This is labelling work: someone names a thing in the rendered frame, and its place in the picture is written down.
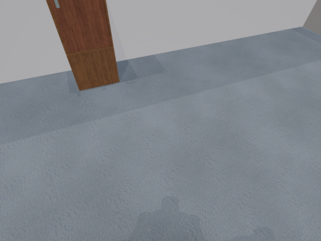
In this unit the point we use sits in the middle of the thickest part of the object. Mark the cupboard door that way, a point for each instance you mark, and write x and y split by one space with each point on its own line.
82 23

